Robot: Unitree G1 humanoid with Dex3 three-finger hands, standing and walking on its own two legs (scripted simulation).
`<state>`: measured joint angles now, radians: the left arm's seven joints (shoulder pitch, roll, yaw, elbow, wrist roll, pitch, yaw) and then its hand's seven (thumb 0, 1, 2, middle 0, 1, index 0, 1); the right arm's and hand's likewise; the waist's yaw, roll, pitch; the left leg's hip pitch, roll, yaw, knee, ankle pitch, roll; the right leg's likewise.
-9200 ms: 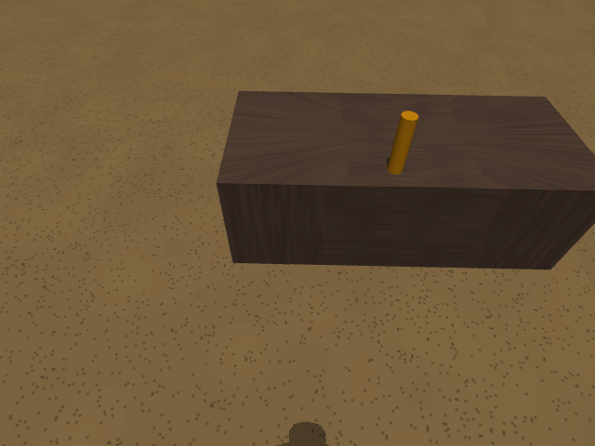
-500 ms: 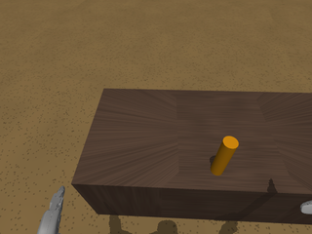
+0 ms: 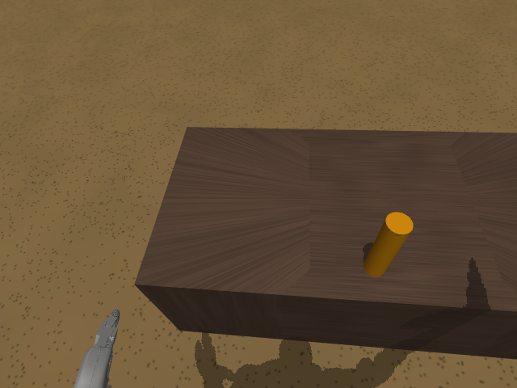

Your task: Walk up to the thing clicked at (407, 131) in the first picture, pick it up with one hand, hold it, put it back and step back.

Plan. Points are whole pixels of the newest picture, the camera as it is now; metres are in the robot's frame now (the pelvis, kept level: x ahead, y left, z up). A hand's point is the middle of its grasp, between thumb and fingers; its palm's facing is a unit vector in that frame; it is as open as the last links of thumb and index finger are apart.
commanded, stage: go down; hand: right
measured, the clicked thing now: (385, 247) +0.46 -0.21 -0.18
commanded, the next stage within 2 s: approach in 0.80 s
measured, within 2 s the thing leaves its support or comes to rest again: neither
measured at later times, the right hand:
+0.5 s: hand out of the picture +0.35 -0.39 +0.06, palm faces +0.20 +0.98 -0.09, open 17.1 cm
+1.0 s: hand out of the picture +0.38 -0.40 +0.08, palm faces +0.20 +0.98 -0.06, open 17.4 cm
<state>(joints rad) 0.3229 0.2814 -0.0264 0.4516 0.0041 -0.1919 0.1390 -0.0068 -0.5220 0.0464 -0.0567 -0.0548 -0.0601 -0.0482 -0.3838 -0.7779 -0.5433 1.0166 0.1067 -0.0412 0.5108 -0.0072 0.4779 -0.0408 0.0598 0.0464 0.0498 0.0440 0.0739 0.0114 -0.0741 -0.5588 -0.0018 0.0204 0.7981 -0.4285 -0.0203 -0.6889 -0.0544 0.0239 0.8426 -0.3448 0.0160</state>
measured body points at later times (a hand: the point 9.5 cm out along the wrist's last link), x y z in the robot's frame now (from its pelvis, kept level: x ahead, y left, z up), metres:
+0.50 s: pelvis +0.02 +0.00 +0.00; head +0.08 -0.04 +0.45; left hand +0.17 +0.25 -0.05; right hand +0.34 -0.44 +0.07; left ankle -0.02 +0.14 -0.70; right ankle +0.04 -0.13 -0.70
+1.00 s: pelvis +0.01 -0.01 +0.00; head +0.08 -0.05 +0.44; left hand +0.16 +0.25 -0.04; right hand +0.36 -0.45 +0.08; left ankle -0.02 +0.14 -0.70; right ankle +0.04 -0.13 -0.70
